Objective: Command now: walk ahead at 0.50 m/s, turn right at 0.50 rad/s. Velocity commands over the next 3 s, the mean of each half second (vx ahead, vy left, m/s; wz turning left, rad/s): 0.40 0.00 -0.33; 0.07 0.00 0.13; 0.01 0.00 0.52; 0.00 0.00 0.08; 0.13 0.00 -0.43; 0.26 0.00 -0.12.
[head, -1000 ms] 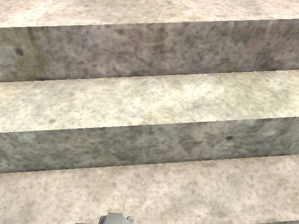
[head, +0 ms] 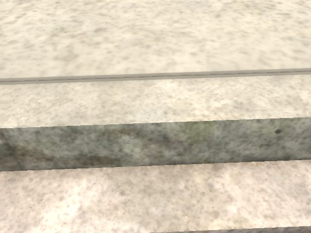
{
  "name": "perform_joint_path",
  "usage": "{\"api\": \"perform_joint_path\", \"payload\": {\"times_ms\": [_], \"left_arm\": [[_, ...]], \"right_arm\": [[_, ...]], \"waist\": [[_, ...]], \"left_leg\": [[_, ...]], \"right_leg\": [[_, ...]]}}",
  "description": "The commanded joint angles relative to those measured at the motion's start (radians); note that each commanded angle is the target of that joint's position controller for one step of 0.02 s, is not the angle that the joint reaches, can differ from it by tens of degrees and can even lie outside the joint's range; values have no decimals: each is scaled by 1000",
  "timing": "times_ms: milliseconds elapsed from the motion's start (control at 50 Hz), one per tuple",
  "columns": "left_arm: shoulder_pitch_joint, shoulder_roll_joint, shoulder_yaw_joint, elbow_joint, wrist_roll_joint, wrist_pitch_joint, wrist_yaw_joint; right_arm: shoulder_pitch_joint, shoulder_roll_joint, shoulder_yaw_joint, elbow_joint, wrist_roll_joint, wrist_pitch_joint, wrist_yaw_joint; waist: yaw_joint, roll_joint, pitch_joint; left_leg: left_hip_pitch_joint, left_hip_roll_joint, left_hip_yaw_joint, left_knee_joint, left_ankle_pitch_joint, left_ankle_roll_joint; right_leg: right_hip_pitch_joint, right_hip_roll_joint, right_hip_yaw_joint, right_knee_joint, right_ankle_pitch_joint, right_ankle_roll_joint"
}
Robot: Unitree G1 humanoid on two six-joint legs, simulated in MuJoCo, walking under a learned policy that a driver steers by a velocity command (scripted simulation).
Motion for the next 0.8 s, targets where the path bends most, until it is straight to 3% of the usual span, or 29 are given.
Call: {"api": "perform_joint_path", "payload": {"times_ms": [20, 60, 100, 120, 140, 160, 180, 200, 220, 240, 260, 280, 300, 320, 340, 360, 380, 400, 420, 460, 480, 500, 580, 620, 700, 740, 760, 780, 800], "left_arm": [[-32, 52, 4, -63, 21, -52, -7], [103, 22, -11, -5, 41, -48, 0], [146, 51, -8, -6, 57, -66, -20], [146, 66, -7, -10, 40, -78, -24], [47, 92, 3, -47, -15, -65, -44], [74, 107, 5, -32, -52, -53, -56], [44, 149, 5, -46, -70, -81, -66], [-4, 220, 30, -57, -70, -106, -74], [-5, 263, 56, -70, -96, -124, -74], [121, 207, 59, -20, -15, -135, -92], [143, 137, 53, -11, 19, -122, -105], [73, 33, 36, -1, 40, -83, -126], [10, 84, 65, 32, -37, -57, -121], [-29, 91, 72, 9, -81, -52, -86], [-268, -19, 49, -285, 7, -90, 26], [-185, 41, 44, -96, -83, -60, -6], [-184, 44, 40, -144, -76, -51, -2], [-163, -2, 29, -137, -64, -39, 0], [-169, 9, 25, -166, -43, -35, -4], [-205, 9, 20, -167, -49, -29, -14], [-211, 28, 14, -157, -59, -25, -33], [-207, 39, 16, -156, -70, -17, -44], [-420, 76, 4, -254, -48, -7, 22], [-515, 71, -10, -324, -41, 6, 46], [-658, 38, -42, -411, 11, 52, 34], [-754, 24, -61, -472, 10, 74, 51], [-795, 24, -65, -474, 27, 88, 27], [-912, -9, -88, -512, 3, 107, 7], [-857, -8, -80, -486, -10, 100, -21]], "right_arm": [[-90, 44, 34, -56, 11, -7, -14], [-165, 55, 51, -98, 6, -21, -21], [-356, 20, 48, -206, 12, -5, -52], [-403, 18, 45, -241, 14, 10, -70], [-541, 13, 46, -302, 10, 41, -74], [-569, 56, 64, -322, -7, 76, -57], [-448, 45, 47, -289, 0, 77, -31], [-325, -7, 32, -256, 24, 79, -21], [-241, -73, 6, -237, 19, 76, -20], [-59, -100, -9, -162, 17, 75, -16], [127, -110, -19, -97, 5, 83, -23], [279, -183, -46, -22, -29, 98, -37], [268, -172, -46, -37, -45, 76, -42], [186, -148, -41, 0, -8, 48, -45], [184, -11, -53, 132, 96, 10, -112], [58, 65, 2, 100, 8, -1, -62], [24, 130, 9, 109, 3, -19, -54], [-42, 160, 18, 109, 10, -30, -50], [-19, 162, 20, 125, 12, -38, -42], [-80, 149, 20, 81, 5, -42, -19], [-95, 100, 9, 54, -24, -33, -16], [-122, 69, 5, 34, -27, -33, -10], [214, 10, -12, 119, -46, -42, -37], [307, 21, -8, 161, -43, -51, -30], [370, 46, 3, 169, -51, -68, -17], [438, 36, -3, 204, -69, -64, -13], [289, 18, -11, 139, -24, -60, 13], [403, 21, -8, 208, -4, -53, 41], [380, -8, -12, 174, 10, -60, 47]], "waist": [[-38, -116, 116], [4, -89, 136], [43, -66, 104], [43, -128, 93], [16, -114, 131], [1, -187, 112], [-64, -302, 131], [-125, -265, 62], [-150, -252, -32], [-119, -92, -234], [-160, 12, -295], [-233, 241, -189], [-261, 248, 10], [-180, 204, 123], [-83, -44, 121], [-75, -47, 120], [-45, -92, 128], [8, -100, 110], [43, -113, 84], [68, -79, 66], [64, -14, 41], [94, -16, 48], [-53, -23, 74], [-86, 0, 64], [-106, 6, 101], [-112, 45, 121], [-68, 31, 125], [-116, 92, 153], [-91, 134, 129]], "left_leg": [[-207, 22, 177, 297, -125, -28], [-374, 35, 152, 376, -158, 0], [-276, 83, 205, -13, -86, -45], [-250, 96, 227, -101, -122, -77], [-5, 92, 305, -380, -410, -101], [231, 54, 342, -491, -540, -125], [312, 4, 395, -432, -456, -140], [340, -46, 382, -543, -330, -138], [367, -106, 388, -742, -395, -121], [655, -39, 211, -789, -160, -12], [896, 55, -103, -1057, -297, 73], [1002, 218, -518, -1461, -593, 176], [789, 272, -776, -1631, -1031, 165], [702, 279, -691, -1600, -988, 123], [675, 261, -492, -1509, -879, 49], [706, 233, -343, -1499, -598, 39], [711, 232, -250, -1508, -322, 13], [691, 193, -122, -1539, -184, -8], [717, 172, -15, -1548, -78, -18], [697, 116, 184, -1601, 39, -58], [617, 108, 226, -1658, 97, -50], [567, 108, 255, -1677, 158, -53], [1070, 267, 72, -1685, 250, 41], [1259, 303, 68, -1689, 236, 28], [1212, 302, 96, -1750, 136, 4], [1192, 309, 68, -1783, 89, -12], [936, 271, 169, -1884, 20, 9], [747, 321, 111, -1951, -117, 18], [742, 318, 117, -1984, -4, 39]], "right_leg": [[-23, -192, 310, -365, 27, -148], [91, -219, 369, -357, -35, -164], [91, -207, 369, -417, 46, -153], [100, -216, 360, -434, 108, -163], [-97, -257, 327, -624, 208, -203], [-213, -320, 364, -725, 286, -260], [-117, -394, 367, -684, 890, -293], [82, -415, 291, -554, 1559, -279], [300, -394, 230, -395, 1961, -258], [259, -345, 176, -140, 2070, -205], [44, -258, 203, 74, 1738, -181], [-298, -93, 183, 412, 746, -129], [-479, -57, 275, 988, 497, -95], [-597, -63, 289, 1174, 499, -102], [-483, -50, 154, 1292, 328, -79], [-688, -47, 312, 1244, 421, -168], [-686, -64, 304, 1222, 374, -184], [-690, -77, 282, 1180, 320, -177], [-688, -108, 226, 1105, 338, -154], [-633, -137, 145, 1034, 307, -109], [-540, -154, 52, 1146, 292, -78], [-500, -160, 22, 1227, 263, -62], [-983, -149, 143, 1412, 130, -68], [-1136, -186, 126, 1401, 39, -75], [-1134, -299, 12, 1224, 52, -79], [-1159, -342, 26, 1035, 57, -87], [-836, -319, -130, 785, -120, -82], [-643, -283, -77, 750, -399, -56], [-485, -245, -173, 774, -229, -47]]}}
